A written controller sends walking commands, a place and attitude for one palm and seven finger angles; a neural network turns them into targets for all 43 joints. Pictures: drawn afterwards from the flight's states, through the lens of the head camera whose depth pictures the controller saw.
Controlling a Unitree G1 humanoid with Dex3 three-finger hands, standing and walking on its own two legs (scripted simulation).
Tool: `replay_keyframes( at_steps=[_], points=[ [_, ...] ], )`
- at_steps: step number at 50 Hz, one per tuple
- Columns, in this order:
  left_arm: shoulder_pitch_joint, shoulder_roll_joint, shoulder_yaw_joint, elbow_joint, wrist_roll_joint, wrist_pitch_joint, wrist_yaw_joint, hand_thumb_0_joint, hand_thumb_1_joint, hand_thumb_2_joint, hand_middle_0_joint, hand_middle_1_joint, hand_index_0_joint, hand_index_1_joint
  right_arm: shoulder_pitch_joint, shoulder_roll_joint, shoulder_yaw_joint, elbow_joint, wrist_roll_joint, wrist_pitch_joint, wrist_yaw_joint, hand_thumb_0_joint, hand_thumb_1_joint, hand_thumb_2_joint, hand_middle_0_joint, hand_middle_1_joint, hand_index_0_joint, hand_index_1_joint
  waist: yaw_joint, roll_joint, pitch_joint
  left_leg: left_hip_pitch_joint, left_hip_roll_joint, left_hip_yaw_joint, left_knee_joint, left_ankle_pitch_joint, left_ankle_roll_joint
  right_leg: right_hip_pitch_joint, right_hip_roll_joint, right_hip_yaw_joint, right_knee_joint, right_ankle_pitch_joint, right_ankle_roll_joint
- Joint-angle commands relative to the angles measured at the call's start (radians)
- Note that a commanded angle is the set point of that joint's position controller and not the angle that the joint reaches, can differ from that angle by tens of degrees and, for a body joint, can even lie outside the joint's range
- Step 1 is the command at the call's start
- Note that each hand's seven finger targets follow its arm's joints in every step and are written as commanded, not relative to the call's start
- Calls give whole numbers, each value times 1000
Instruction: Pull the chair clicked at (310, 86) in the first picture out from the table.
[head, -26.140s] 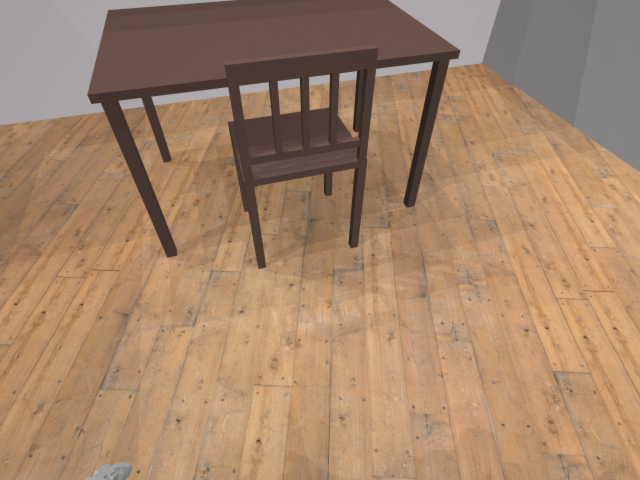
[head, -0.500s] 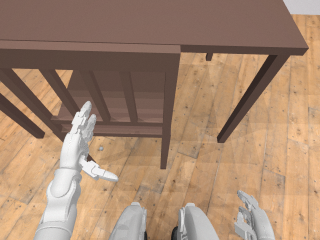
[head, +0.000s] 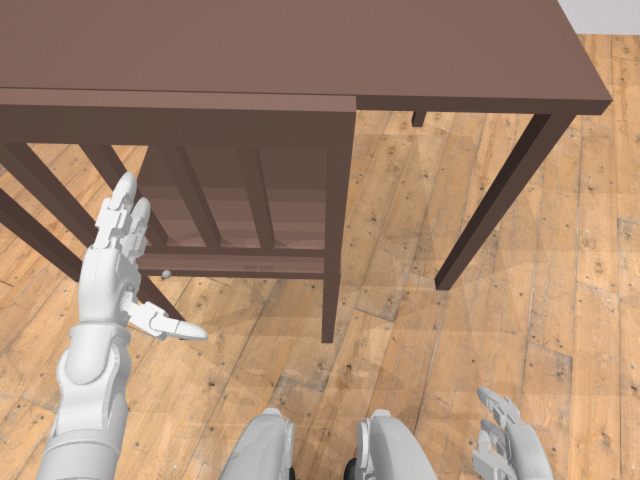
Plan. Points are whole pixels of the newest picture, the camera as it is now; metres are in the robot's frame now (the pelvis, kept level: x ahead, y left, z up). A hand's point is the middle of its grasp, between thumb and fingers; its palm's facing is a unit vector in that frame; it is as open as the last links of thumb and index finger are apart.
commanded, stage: aim the fingers beside a spindle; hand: left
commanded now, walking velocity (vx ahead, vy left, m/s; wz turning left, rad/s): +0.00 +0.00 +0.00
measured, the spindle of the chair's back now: (195, 199) +0.48 +0.20 +0.01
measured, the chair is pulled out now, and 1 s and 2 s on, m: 0.00 0.00 0.00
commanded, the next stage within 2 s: push the fingers through the gap in 0.68 s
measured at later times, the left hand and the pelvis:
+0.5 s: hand (189, 302) +0.32 +0.18 +0.01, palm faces -0.01 -1.00 -0.01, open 16.9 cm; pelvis +0.00 +0.01 +0.00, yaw +0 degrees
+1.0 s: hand (178, 267) +0.35 +0.19 +0.05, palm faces +0.04 -1.00 -0.08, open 16.9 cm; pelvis +0.00 +0.01 -0.01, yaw +0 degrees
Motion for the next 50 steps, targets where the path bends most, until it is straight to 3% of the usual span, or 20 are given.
replay_keyframes(
  at_steps=[1,3,4,8,11,14,16,19,22,24,27,29,32,35,37,39,41,43,46,50],
  points=[
    [-32,9,-71,19,-46,107,-118,0,-500,300,-60,-80,-60,-80,35,-149,-50,-148,39,-35,-18,0,-900,-900,200,300,200,300,-23,-81,-233,64,-12,-28,-178,130,-2,302,-18,136,-262,115,49],
    [-139,21,-75,-96,-66,97,-136,0,-500,300,-60,-80,-60,-80,34,-151,-54,-162,39,-49,-29,0,-900,-900,200,300,200,300,-33,-75,-285,108,-10,-39,-167,170,3,301,-16,122,-243,164,47],
    [-220,83,-29,-208,-67,61,-119,0,-500,300,-60,-80,-60,-80,32,-149,-62,-161,31,-56,-35,0,-900,-900,200,300,200,300,-17,-29,-362,153,-8,-45,-166,209,-1,310,-17,120,-226,201,45],
    [-257,231,92,-485,-39,-108,17,0,-500,300,-60,-80,-60,-80,30,-143,-62,-142,-12,-87,-28,0,-900,-900,200,300,200,300,23,106,-487,333,-8,-73,-180,390,-29,282,6,84,-158,308,31],
    [-183,152,53,-302,6,-115,63,0,-500,300,-60,-80,-60,-80,6,-129,-55,-108,-18,-75,-14,0,-900,-900,200,300,200,300,-3,58,-367,261,-4,-73,-184,311,-26,222,5,73,-163,236,37],
    [-48,51,-17,5,27,-10,24,0,-500,300,-60,-80,-60,-80,12,-137,-49,-109,-2,-47,-8,0,-900,-900,200,300,200,300,-21,-52,-213,109,-9,-54,-194,151,-11,208,1,75,-204,120,41],
    [-11,30,-40,74,7,70,-29,0,-500,300,-60,-80,-60,-80,26,-150,-49,-131,17,-28,-9,0,-900,-900,200,300,200,300,-9,-76,-200,79,-13,-41,-204,102,-9,234,-5,91,-236,77,42],
    [-106,25,-63,-44,-26,106,-83,0,-500,300,-60,-80,-60,-80,33,-151,-55,-165,30,-26,-18,0,-900,-900,200,300,200,300,-8,-45,-295,136,-13,-41,-196,179,-4,280,-10,90,-226,172,40],
    [-240,159,51,-369,-51,-10,-38,0,-500,300,-60,-80,-60,-80,24,-135,-64,-176,7,-48,-25,0,-900,-900,200,300,200,300,20,40,-497,262,-10,-51,-180,331,-14,355,-4,100,-186,313,40],
    [-218,214,98,-475,-44,-91,19,0,-500,300,-60,-80,-60,-80,28,-129,-59,-161,-11,-60,-21,0,-900,-900,200,300,200,300,34,92,-528,329,-11,-61,-184,413,-29,338,7,91,-162,353,35],
    [-118,142,51,-366,-13,-126,53,0,-500,300,-60,-80,-60,-80,11,-123,-56,-124,-18,-62,-7,0,-900,-900,200,300,200,300,9,68,-407,301,-3,-71,-187,400,-35,267,11,68,-155,313,34],
    [-50,79,4,-152,5,-69,28,0,-500,300,-60,-80,-60,-80,10,-130,-53,-106,-9,-49,-4,0,-900,-900,200,300,200,300,-27,-15,-272,178,-1,-59,-181,266,-18,229,7,69,-182,227,41],
    [19,-14,-89,44,-7,50,-58,0,-500,300,-60,-80,-60,-80,27,-149,-50,-124,20,-33,-8,0,-900,-900,200,300,200,300,-33,-82,-154,75,-8,-50,-199,106,-9,214,-2,85,-237,88,42],
    [-95,3,-101,-71,-36,100,-110,0,-500,300,-60,-80,-60,-80,37,-155,-59,-155,34,-35,-20,0,-900,-900,200,300,200,300,-23,-48,-264,137,-9,-51,-196,151,-5,250,-12,86,-234,140,41],
    [-206,99,-18,-229,-41,50,-81,0,-500,300,-60,-80,-60,-80,22,-146,-64,-165,22,-46,-31,0,-900,-900,200,300,200,300,-7,-10,-365,186,-9,-53,-180,216,-7,284,-11,97,-212,192,39],
    [-278,194,64,-431,-38,-45,-13,0,-500,300,-60,-80,-60,-80,13,-137,-61,-163,-1,-63,-30,0,-900,-900,200,300,200,300,23,101,-473,295,-10,-68,-183,312,-22,281,-1,89,-175,249,34],
    [-277,182,67,-439,-20,-125,47,0,-500,300,-60,-80,-60,-80,11,-127,-55,-134,-20,-77,-19,0,-900,-900,200,300,200,300,18,137,-469,335,-8,-81,-174,367,-41,214,5,74,-142,260,30],
    [-255,181,77,-324,9,-150,81,0,-500,300,-60,-80,-60,-80,7,-131,-57,-106,-26,-74,-12,0,-900,-900,200,300,200,300,0,70,-413,259,-3,-83,-156,330,-32,182,9,68,-129,227,33],
    [-201,60,-32,-64,35,-78,45,0,-500,300,-60,-80,-60,-80,3,-137,-51,-95,-14,-57,-5,0,-900,-900,200,300,200,300,-35,9,-281,126,-7,-67,-158,153,-16,158,0,76,-165,112,40],
    [-191,58,-56,24,7,87,-49,0,-500,300,-60,-80,-60,-80,45,-156,-54,-134,22,-22,-17,0,-900,-900,200,300,200,300,-21,-32,-318,136,-11,-46,-201,150,-9,265,-6,93,-227,137,40]
  ],
)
